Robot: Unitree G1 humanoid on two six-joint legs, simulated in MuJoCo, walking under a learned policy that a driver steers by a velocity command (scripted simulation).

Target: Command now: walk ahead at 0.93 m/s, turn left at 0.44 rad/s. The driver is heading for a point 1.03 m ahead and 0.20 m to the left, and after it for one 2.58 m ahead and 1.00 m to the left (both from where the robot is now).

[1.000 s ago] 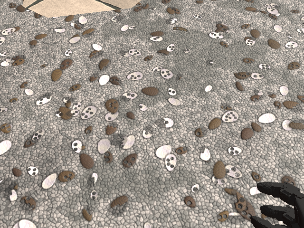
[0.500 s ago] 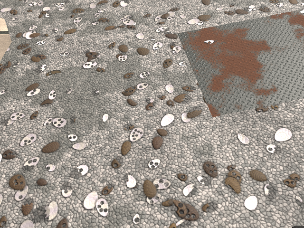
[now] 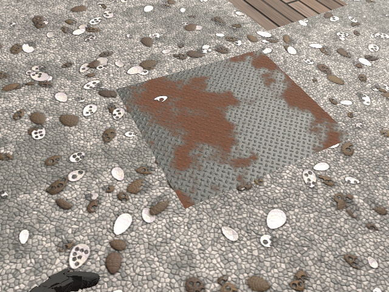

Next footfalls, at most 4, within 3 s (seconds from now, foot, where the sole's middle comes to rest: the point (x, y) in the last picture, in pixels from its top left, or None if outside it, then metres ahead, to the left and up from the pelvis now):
0.12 right None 0.24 -0.13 -0.78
0.56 left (115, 265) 0.61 0.18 -0.78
1.02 right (99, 166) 1.05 0.26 -0.78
1.48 left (58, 99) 1.47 0.48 -0.78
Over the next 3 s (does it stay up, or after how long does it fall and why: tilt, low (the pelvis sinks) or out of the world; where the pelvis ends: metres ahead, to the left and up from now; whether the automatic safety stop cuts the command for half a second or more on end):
stays up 2.46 0.97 -0.01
